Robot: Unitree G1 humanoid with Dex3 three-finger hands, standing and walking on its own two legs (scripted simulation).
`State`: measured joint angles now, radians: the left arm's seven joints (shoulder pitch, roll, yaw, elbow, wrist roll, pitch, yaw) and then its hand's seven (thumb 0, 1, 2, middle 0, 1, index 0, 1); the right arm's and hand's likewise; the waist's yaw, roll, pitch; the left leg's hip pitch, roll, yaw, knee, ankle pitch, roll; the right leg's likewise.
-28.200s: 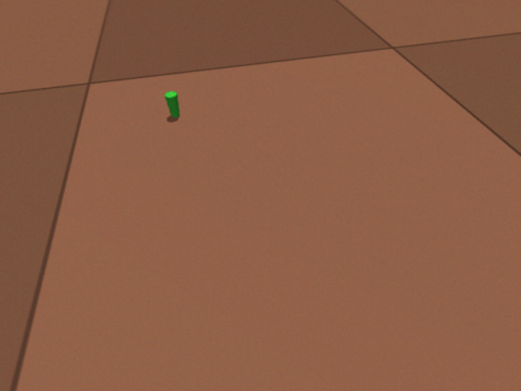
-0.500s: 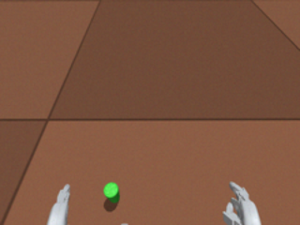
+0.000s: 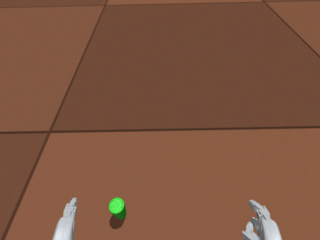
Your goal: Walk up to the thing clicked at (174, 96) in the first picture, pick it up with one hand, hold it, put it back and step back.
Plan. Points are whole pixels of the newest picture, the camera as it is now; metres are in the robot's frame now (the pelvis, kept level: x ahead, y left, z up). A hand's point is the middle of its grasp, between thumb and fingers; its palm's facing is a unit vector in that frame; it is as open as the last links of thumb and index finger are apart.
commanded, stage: home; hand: left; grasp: from the side
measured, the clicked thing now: (119, 210) +0.39 +0.24 -0.64
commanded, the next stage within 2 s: stand in 0.94 s
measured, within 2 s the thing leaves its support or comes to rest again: neither
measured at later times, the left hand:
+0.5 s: hand (86, 239) +0.16 +0.19 -0.05, palm faces +0.10 -0.95 -0.29, open 17.4 cm
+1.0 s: hand (86, 235) +0.17 +0.19 -0.05, palm faces +0.10 -0.95 -0.29, open 17.4 cm
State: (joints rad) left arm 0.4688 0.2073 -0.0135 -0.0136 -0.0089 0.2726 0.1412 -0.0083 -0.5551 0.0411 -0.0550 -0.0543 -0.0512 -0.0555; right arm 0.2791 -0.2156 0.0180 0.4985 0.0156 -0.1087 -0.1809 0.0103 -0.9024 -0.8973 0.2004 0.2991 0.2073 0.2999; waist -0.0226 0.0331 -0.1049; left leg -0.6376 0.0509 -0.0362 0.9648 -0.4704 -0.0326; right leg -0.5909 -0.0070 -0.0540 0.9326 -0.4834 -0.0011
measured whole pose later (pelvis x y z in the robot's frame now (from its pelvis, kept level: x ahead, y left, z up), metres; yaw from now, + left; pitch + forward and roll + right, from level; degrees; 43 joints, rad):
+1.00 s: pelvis +0.00 +0.01 +0.00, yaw +0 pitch +8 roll -2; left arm 0.46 0.21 -0.01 -0.01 0.00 0.26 0.14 -0.01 -0.52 0.06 -0.06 -0.06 -0.05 -0.06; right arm 0.28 -0.21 0.02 0.51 0.01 -0.13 -0.18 0.01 -0.90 -0.90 0.20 0.30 0.21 0.30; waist -0.02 0.03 -0.10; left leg -0.63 0.04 -0.03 0.96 -0.47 -0.02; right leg -0.58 -0.01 -0.04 0.92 -0.47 0.01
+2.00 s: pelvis -0.02 +0.02 +0.05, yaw +0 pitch -4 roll +0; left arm 0.19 0.32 0.00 1.04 0.03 0.00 0.02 0.01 0.91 0.90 -0.21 -0.30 -0.20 -0.31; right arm 0.18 -0.30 -0.02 1.07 -0.03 0.00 -0.01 0.00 -0.91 -0.90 0.20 0.30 0.21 0.30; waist 0.01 0.00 0.05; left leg -0.18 0.00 0.01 0.46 -0.21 0.00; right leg -0.16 -0.05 -0.02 0.48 -0.24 0.03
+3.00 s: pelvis +0.00 +0.01 +0.06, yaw -1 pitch -2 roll +0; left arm 0.10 0.33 0.00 1.16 0.02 -0.02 0.01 0.01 0.91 0.90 -0.21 -0.30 -0.20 -0.31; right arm 0.11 -0.33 -0.01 1.16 -0.01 -0.01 -0.01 0.00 -0.91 -0.90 0.20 0.30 0.21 0.30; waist 0.00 0.01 0.05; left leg -0.12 0.02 0.01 0.32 -0.17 -0.02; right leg -0.10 -0.03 -0.02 0.34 -0.20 0.02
